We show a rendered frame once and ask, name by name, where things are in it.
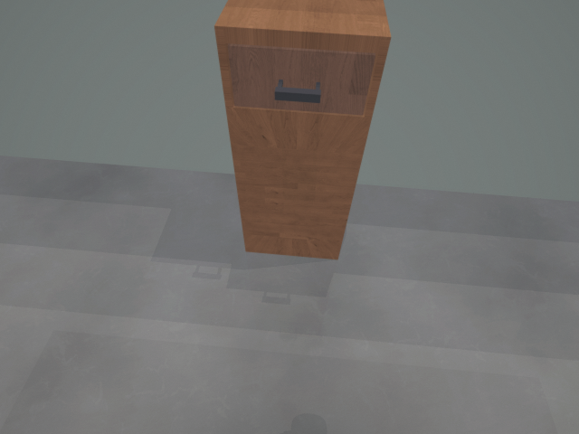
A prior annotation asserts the drawer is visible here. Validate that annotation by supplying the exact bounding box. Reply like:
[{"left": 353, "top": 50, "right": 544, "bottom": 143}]
[{"left": 228, "top": 43, "right": 375, "bottom": 116}]

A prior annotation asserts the cabinet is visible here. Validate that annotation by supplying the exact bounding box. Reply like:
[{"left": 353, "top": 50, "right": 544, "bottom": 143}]
[{"left": 214, "top": 0, "right": 391, "bottom": 259}]

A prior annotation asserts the handle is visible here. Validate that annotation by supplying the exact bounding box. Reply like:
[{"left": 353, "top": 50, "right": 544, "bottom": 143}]
[{"left": 275, "top": 80, "right": 321, "bottom": 103}]

